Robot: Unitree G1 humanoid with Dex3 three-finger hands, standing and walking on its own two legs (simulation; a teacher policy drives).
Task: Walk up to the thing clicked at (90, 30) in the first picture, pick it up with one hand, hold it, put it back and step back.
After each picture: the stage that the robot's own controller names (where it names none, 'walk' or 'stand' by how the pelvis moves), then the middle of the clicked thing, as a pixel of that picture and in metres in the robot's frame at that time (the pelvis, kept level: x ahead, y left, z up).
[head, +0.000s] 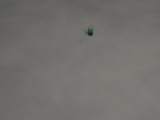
stand; (90, 31) +1.58 -0.04 -0.72
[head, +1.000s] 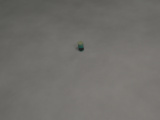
walk; (80, 46) +1.45 +0.20 -0.70
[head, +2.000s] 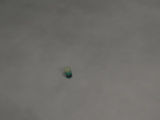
walk; (68, 72) +0.96 +0.30 -0.71
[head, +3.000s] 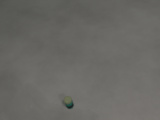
walk; (68, 102) +0.61 +0.25 -0.72
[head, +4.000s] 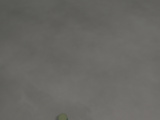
stand; out of the picture +0.45 +0.21 -0.70
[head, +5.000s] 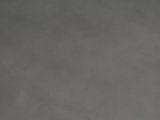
stand; out of the picture +0.41 +0.20 -0.72
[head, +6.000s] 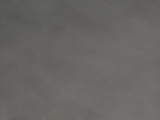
walk; out of the picture +0.36 +0.25 -0.71
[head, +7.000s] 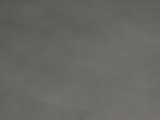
stand; out of the picture +0.40 +0.25 -0.70
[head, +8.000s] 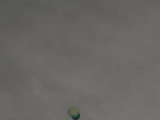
stand; (75, 113) +0.46 +0.17 -0.70
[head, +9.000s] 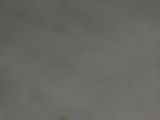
stand; out of the picture +0.45 +0.20 -0.71
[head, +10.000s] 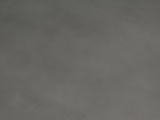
stand; out of the picture +0.40 +0.23 -0.72
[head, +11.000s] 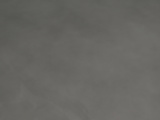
stand; out of the picture +0.38 +0.22 -0.73
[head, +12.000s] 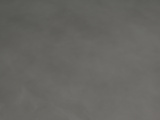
stand; out of the picture +0.38 +0.22 -0.73
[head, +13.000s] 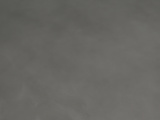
go down; out of the picture +0.39 +0.21 -0.72
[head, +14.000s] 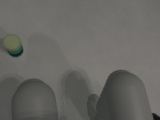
go down; (14, 46) +0.49 +0.23 -0.30
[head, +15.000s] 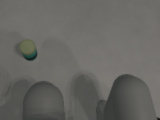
approach; (29, 50) +0.49 +0.21 -0.31
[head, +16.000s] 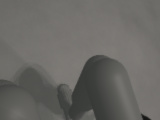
close in; out of the picture +0.48 +0.26 -0.23
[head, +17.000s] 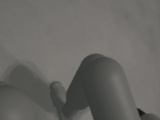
close; out of the picture +0.47 +0.27 -0.24
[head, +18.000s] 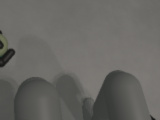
lift; out of the picture +0.41 +0.27 -0.13
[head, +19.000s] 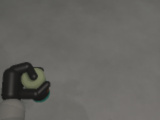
lift; (37, 86) +0.33 +0.18 +0.02
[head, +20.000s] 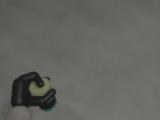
hold; (44, 95) +0.31 +0.17 -0.01
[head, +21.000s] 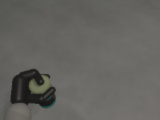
hold; (43, 92) +0.32 +0.17 +0.00
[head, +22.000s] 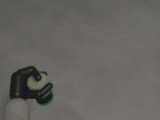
crouch; (41, 89) +0.34 +0.18 -0.02
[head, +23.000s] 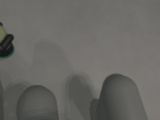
crouch; out of the picture +0.48 +0.24 -0.12
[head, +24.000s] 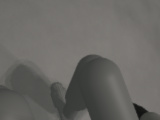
lower; out of the picture +0.45 +0.27 -0.24
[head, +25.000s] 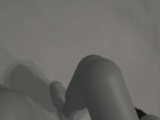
lower; out of the picture +0.45 +0.28 -0.24
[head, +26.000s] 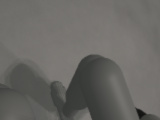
lower; out of the picture +0.46 +0.27 -0.24
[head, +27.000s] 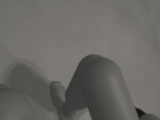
lower; out of the picture +0.46 +0.27 -0.24
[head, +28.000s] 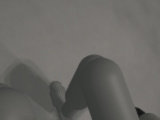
draw back; out of the picture +0.46 +0.27 -0.24
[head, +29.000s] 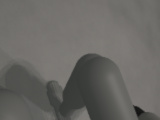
withdraw; out of the picture +0.45 +0.27 -0.24
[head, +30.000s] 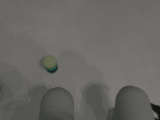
walk; (51, 64) +0.47 +0.19 -0.37
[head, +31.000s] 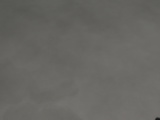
stand; out of the picture +0.39 +0.18 -0.66
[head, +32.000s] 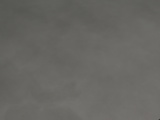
stand; out of the picture +0.39 +0.20 -0.67
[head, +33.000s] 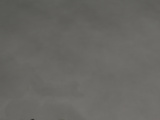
stand; out of the picture +0.39 +0.19 -0.67
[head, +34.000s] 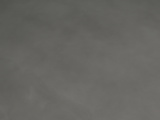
stand; out of the picture +0.40 +0.19 -0.72
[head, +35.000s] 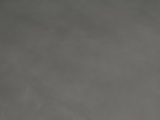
stand; out of the picture +0.37 +0.21 -0.73
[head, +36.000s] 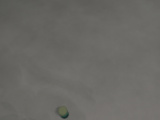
walk; (63, 112) +0.41 +0.20 -0.71
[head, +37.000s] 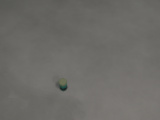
walk; (63, 84) +0.68 +0.17 -0.71
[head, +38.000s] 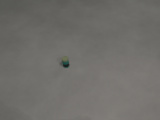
walk; (65, 62) +1.04 +0.26 -0.70
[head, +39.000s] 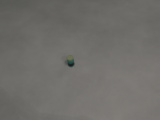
stand; (70, 61) +1.00 +0.19 -0.71
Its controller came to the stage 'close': yes
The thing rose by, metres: 0.69
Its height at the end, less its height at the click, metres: +0.00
